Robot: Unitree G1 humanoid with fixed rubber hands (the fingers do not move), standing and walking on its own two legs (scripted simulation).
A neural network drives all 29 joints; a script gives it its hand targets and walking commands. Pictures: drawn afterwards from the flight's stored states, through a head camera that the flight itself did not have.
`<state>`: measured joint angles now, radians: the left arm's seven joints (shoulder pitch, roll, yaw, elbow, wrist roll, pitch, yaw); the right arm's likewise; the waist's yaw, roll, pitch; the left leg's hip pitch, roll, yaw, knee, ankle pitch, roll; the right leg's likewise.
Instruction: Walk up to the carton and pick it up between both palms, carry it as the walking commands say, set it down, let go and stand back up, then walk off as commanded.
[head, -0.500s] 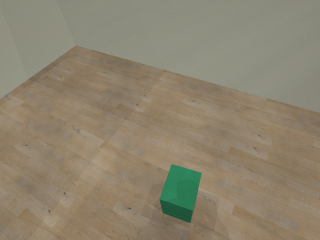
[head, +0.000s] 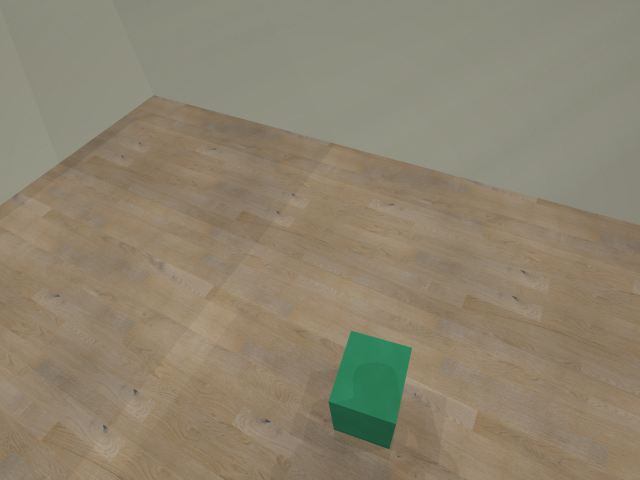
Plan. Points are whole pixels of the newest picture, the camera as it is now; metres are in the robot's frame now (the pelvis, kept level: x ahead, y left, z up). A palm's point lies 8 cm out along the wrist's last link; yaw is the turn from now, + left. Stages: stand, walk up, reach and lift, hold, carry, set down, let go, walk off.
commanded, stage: walk up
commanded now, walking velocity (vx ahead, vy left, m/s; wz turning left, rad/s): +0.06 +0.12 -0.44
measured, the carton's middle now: (370, 391) +0.43 -0.04 -0.64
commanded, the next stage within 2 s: none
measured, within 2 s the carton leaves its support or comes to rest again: neither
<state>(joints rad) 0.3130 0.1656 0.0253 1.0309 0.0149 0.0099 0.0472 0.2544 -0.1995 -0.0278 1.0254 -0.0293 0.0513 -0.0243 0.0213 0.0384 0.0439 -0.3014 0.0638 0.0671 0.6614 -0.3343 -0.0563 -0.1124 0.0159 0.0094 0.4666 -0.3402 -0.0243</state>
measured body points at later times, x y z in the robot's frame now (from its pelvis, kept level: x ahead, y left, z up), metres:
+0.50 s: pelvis +0.02 +0.06 +0.00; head +0.05 +0.07 +0.45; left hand +0.15 +0.31 -0.15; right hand +0.02 -0.21 -0.13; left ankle +0.06 +0.20 -0.74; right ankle -0.04 -0.08 -0.65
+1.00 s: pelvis -0.01 -0.05 +0.00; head +0.00 -0.06 +0.45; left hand +0.11 +0.15 -0.14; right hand -0.03 -0.28 -0.16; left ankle +0.00 +0.07 -0.72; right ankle -0.01 -0.12 -0.74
